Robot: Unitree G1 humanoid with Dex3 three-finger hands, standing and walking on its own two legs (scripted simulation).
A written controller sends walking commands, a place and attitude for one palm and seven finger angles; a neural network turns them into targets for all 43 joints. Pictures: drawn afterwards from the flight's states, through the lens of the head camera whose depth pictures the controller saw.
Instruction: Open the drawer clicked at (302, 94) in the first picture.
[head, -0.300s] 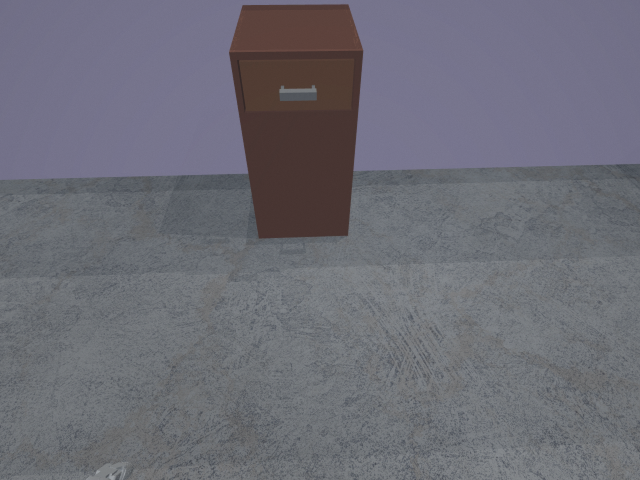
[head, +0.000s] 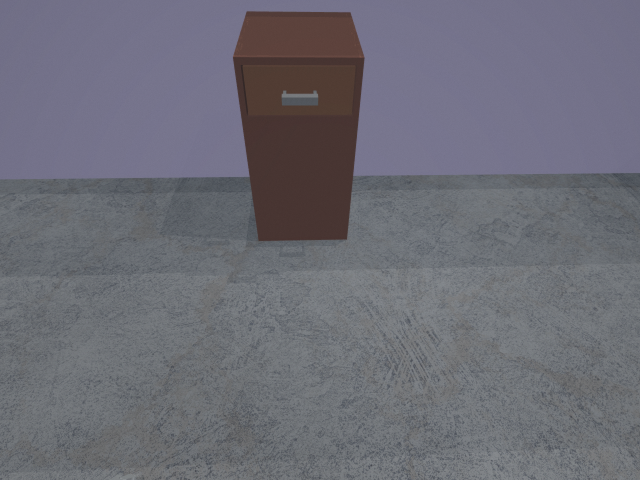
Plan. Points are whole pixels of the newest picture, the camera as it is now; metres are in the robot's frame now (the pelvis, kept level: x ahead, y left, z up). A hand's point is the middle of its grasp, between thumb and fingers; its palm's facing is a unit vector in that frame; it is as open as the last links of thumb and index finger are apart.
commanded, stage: stand and wait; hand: left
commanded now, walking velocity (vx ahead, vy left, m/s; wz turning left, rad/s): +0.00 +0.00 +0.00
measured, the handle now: (299, 96) +1.20 +0.14 -0.08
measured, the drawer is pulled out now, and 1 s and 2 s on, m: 0.00 0.00 0.00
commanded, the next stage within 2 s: look at it before walking up in 0.52 s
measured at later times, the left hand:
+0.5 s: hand out of the picture +0.05 +0.25 -0.15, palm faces -0.03 -0.94 -0.33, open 7.4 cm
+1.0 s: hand out of the picture +0.07 +0.25 -0.15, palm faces -0.03 -0.94 -0.33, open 7.4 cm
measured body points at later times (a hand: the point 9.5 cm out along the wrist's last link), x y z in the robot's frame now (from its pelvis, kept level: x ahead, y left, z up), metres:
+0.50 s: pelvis -0.01 +0.00 +0.00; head -0.01 +0.00 +0.45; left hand +0.06 +0.30 -0.13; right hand +0.05 -0.30 -0.13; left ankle +0.00 +0.13 -0.74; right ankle +0.00 -0.12 -0.74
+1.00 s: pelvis -0.01 +0.00 +0.01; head -0.01 +0.00 +0.46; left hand +0.07 +0.29 -0.13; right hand +0.07 -0.30 -0.13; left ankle +0.00 +0.13 -0.74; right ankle +0.00 -0.12 -0.74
